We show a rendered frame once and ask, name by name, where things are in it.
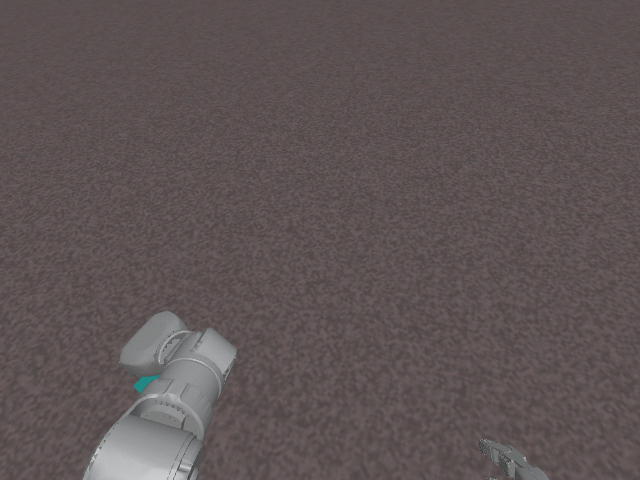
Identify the small box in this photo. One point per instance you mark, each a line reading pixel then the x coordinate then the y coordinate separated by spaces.
pixel 143 381

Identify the left robot arm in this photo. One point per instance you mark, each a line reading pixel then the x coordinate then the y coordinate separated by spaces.
pixel 160 436

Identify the left robot hand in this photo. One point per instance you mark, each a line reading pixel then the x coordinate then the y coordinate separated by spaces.
pixel 137 357

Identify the right robot hand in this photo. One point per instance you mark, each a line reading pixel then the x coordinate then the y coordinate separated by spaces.
pixel 511 461

